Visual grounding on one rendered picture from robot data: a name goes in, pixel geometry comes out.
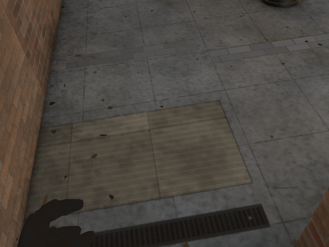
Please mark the left robot hand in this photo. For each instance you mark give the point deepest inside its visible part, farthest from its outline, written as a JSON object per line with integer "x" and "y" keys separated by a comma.
{"x": 36, "y": 231}

